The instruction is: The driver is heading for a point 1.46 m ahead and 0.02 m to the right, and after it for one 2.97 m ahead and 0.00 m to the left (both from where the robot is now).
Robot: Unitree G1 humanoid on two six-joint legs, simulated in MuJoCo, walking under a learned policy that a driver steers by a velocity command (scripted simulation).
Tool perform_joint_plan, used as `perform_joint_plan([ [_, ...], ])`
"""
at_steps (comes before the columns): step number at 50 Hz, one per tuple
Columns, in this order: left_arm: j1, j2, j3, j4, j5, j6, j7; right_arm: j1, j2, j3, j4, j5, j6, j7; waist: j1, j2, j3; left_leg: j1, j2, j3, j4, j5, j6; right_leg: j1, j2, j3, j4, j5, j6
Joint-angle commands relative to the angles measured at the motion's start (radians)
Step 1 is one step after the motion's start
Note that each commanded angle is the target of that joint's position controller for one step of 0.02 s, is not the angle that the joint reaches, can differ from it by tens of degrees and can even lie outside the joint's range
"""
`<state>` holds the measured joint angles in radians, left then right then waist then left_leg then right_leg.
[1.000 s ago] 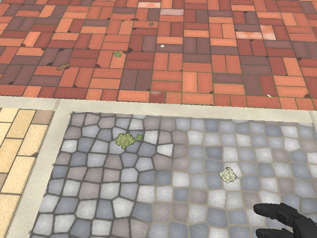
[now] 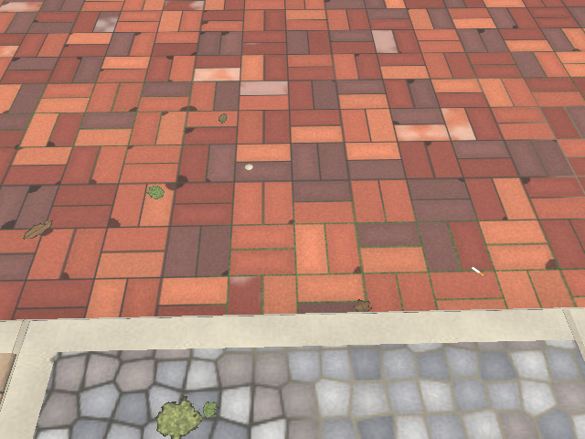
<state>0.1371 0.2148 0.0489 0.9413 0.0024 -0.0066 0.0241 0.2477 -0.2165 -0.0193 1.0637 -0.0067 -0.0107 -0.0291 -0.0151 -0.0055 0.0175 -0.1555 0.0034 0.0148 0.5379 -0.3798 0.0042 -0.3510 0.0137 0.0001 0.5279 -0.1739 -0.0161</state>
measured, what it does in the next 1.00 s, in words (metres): stands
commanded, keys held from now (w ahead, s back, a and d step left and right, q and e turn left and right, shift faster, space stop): shift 1.00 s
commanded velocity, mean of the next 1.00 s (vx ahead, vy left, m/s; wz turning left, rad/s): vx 0.00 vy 0.00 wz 0.00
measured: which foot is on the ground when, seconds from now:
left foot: down 0.00-1.00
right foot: down 0.00-1.00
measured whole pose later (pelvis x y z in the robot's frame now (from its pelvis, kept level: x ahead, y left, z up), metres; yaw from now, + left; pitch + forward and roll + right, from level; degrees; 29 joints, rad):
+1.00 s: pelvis +0.01 +0.01 +0.00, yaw -1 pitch -1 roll +0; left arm 0.15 0.19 0.04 1.13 -0.01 0.02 0.04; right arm 0.36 -0.15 -0.01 1.10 0.00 -0.02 -0.04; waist 0.00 0.00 0.04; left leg -0.10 -0.01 0.04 0.47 -0.36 0.02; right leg -0.31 0.00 0.02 0.49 -0.16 0.00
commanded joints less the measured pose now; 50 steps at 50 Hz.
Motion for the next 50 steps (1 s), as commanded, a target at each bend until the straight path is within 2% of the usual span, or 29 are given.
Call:
perform_joint_plan([
  [1, -0.019, 0.092, 0.021, -0.031, 0.000, -0.002, 0.005, 0.051, -0.097, -0.015, -0.014, 0.000, -0.007, -0.004, 0.002, 0.013, -0.031, -0.159, 0.050, -0.045, -0.129, 0.151, 0.033, 0.198, -0.056, 0.058, -0.033, 0.228, -0.057],
  [12, -0.024, 0.088, 0.023, 0.040, -0.003, 0.011, 0.013, 0.091, -0.069, -0.009, 0.012, 0.000, -0.012, -0.006, 0.007, 0.012, 0.001, -0.152, 0.044, -0.038, -0.163, 0.129, 0.031, 0.210, -0.051, 0.059, -0.054, 0.180, -0.042],
  [26, -0.011, 0.076, 0.017, 0.111, -0.004, 0.014, 0.018, 0.142, -0.041, -0.009, 0.030, 0.000, -0.014, -0.009, 0.012, 0.012, 0.025, -0.144, 0.036, -0.028, -0.188, 0.106, 0.031, 0.201, -0.048, 0.060, -0.077, 0.130, -0.035],
  [50, 0.022, 0.066, 0.006, 0.159, -0.008, 0.016, 0.023, 0.217, -0.015, -0.008, 0.036, 0.003, -0.017, -0.009, 0.016, 0.013, 0.034, -0.134, 0.032, -0.021, -0.193, 0.145, 0.030, 0.198, -0.046, 0.060, -0.075, 0.147, -0.034],
])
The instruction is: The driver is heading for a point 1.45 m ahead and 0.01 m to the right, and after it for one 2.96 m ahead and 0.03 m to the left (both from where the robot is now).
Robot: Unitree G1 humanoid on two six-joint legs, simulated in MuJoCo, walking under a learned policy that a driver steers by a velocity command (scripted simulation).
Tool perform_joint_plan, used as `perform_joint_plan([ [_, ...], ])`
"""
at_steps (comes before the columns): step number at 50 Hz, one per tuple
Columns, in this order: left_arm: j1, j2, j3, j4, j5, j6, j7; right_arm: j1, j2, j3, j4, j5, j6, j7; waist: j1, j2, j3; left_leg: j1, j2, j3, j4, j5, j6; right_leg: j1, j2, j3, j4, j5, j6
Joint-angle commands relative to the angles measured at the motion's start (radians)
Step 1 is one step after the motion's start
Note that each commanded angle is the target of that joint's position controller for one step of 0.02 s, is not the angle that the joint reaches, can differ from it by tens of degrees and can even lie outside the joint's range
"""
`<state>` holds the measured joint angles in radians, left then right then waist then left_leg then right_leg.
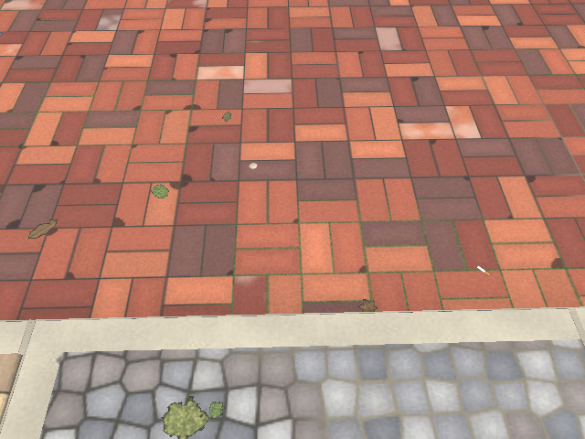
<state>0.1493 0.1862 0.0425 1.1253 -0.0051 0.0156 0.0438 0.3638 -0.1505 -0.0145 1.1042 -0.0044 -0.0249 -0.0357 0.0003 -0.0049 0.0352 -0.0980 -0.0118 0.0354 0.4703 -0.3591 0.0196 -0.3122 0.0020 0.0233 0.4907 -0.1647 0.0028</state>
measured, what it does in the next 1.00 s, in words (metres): walks ahead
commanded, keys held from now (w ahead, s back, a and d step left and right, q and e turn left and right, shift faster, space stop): shift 0.66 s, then w+shift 0.34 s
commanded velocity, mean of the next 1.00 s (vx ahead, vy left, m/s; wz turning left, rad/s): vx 0.16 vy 0.00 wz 0.00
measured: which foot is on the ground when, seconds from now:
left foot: down 0.00-1.00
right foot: down 0.00-0.68, up 0.70-1.00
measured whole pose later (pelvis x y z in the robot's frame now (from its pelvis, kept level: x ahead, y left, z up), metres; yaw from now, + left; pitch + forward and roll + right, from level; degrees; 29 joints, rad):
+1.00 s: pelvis +0.12 -0.06 -0.01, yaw +0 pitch +2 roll -1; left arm 0.07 0.24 0.06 1.00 -0.05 -0.10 -0.03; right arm 0.53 -0.23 -0.06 1.03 0.02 -0.08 -0.02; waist -0.05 0.05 -0.01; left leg 0.09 0.10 0.02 0.34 -0.46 -0.02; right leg -0.48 -0.05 -0.09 0.64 -0.25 -0.06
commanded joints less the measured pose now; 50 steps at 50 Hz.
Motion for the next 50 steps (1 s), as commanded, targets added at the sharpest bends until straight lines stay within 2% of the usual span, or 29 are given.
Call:
perform_joint_plan([
  [1, 0.011, 0.094, 0.013, -0.025, 0.000, -0.006, 0.003, 0.103, -0.080, -0.013, -0.005, 0.000, -0.003, -0.002, 0.000, 0.012, 0.016, -0.191, 0.047, -0.042, -0.125, 0.126, 0.015, 0.159, -0.035, 0.037, -0.038, 0.139, -0.052],
  [33, 0.040, 0.089, 0.009, -0.017, -0.003, -0.005, 0.006, 0.149, -0.069, -0.014, -0.012, 0.002, -0.006, -0.001, 0.000, 0.015, 0.025, -0.184, 0.047, -0.042, -0.127, 0.153, 0.016, 0.156, -0.035, 0.034, -0.029, 0.158, -0.047],
  [34, 0.069, 0.080, 0.008, -0.003, -0.006, -0.004, 0.007, 0.187, -0.079, -0.020, 0.003, 0.006, -0.003, -0.004, -0.008, 0.036, -0.015, -0.161, 0.046, -0.050, -0.154, -0.067, 0.038, 0.155, 0.006, -0.013, 0.009, -0.068, -0.047],
  [35, 0.066, 0.095, 0.017, -0.006, -0.016, -0.006, 0.004, 0.191, -0.128, -0.036, -0.007, 0.018, 0.000, -0.008, -0.021, 0.088, 0.022, -0.158, 0.086, -0.127, -0.193, -0.352, 0.092, 0.057, 0.055, -0.068, 0.091, -0.346, -0.044],
  [36, -0.028, 0.112, 0.022, -0.051, -0.022, -0.020, -0.004, 0.236, -0.180, -0.053, -0.015, 0.030, -0.006, -0.011, -0.065, 0.139, 0.102, -0.122, 0.204, -0.292, -0.297, -0.581, 0.165, -0.138, 0.053, -0.082, 0.190, -0.414, -0.044],
  [37, -0.136, 0.095, 0.014, -0.114, -0.038, -0.046, -0.018, 0.218, -0.240, -0.074, -0.027, 0.038, -0.023, -0.015, -0.086, 0.225, 0.200, -0.081, 0.378, -0.493, -0.420, -0.614, 0.243, -0.318, -0.008, -0.074, 0.333, -0.283, -0.055],
  [38, -0.181, 0.105, 0.019, -0.138, -0.041, -0.069, -0.027, 0.193, -0.224, -0.073, -0.043, 0.024, -0.044, -0.016, -0.080, 0.167, 0.246, -0.008, 0.429, -0.555, -0.442, -0.507, 0.267, -0.476, -0.071, -0.016, 0.434, -0.262, -0.064],
  [39, -0.164, 0.105, 0.023, -0.141, -0.039, -0.088, -0.034, 0.179, -0.190, -0.066, -0.049, 0.018, -0.062, -0.013, -0.058, 0.122, 0.246, 0.089, 0.421, -0.520, -0.415, -0.392, 0.253, -0.592, -0.103, 0.009, 0.494, -0.227, -0.067],
  [41, -0.144, 0.100, 0.026, -0.148, -0.039, -0.121, -0.051, 0.166, -0.153, -0.059, -0.062, 0.027, -0.074, 0.003, -0.046, 0.091, 0.187, 0.186, 0.363, -0.386, -0.377, -0.210, 0.199, -0.627, -0.135, 0.010, 0.446, -0.162, -0.064],
  [42, -0.150, 0.098, 0.028, -0.151, -0.036, -0.131, -0.057, 0.158, -0.152, -0.059, -0.075, 0.028, -0.071, 0.007, -0.049, 0.087, 0.156, 0.160, 0.319, -0.309, -0.376, -0.152, 0.173, -0.545, -0.125, -0.019, 0.369, -0.127, -0.056],
  [44, -0.168, 0.061, 0.017, -0.160, -0.034, -0.135, -0.071, 0.153, -0.180, -0.065, -0.096, 0.025, -0.067, 0.010, -0.053, 0.123, 0.131, 0.040, 0.271, -0.215, -0.379, -0.096, 0.164, -0.362, -0.087, -0.082, 0.273, -0.088, -0.037],
  [45, -0.166, 0.057, 0.013, -0.166, -0.036, -0.132, -0.077, 0.150, -0.195, -0.068, -0.104, 0.028, -0.068, 0.012, -0.047, 0.134, 0.133, -0.016, 0.268, -0.188, -0.385, -0.094, 0.170, -0.288, -0.075, -0.107, 0.242, -0.084, -0.033],
  [47, -0.140, 0.074, 0.012, -0.171, -0.041, -0.125, -0.083, 0.146, -0.217, -0.075, -0.115, 0.036, -0.072, 0.015, -0.023, 0.141, 0.146, -0.080, 0.281, -0.161, -0.372, -0.079, 0.180, -0.170, -0.056, -0.138, 0.182, -0.078, -0.040],
  [48, -0.088, 0.095, 0.020, -0.161, -0.043, -0.124, -0.082, 0.134, -0.221, -0.074, -0.121, 0.035, -0.073, 0.017, 0.010, 0.143, 0.131, -0.101, 0.277, -0.140, -0.324, -0.004, 0.174, -0.083, -0.034, -0.154, 0.156, -0.070, -0.051],
  [49, 0.014, 0.128, 0.038, -0.137, -0.045, -0.123, -0.079, 0.116, -0.227, -0.074, -0.127, 0.029, -0.072, 0.018, 0.071, 0.150, 0.082, -0.131, 0.261, -0.105, -0.214, 0.175, 0.159, 0.053, 0.006, -0.185, 0.150, -0.075, -0.064],
  [50, 0.200, 0.183, 0.070, -0.088, -0.052, -0.124, -0.072, 0.092, -0.216, -0.066, -0.136, 0.019, -0.071, 0.020, 0.167, 0.138, -0.023, -0.191, 0.221, -0.047, 0.017, 0.439, 0.132, 0.278, 0.042, -0.202, 0.154, -0.083, -0.089],
])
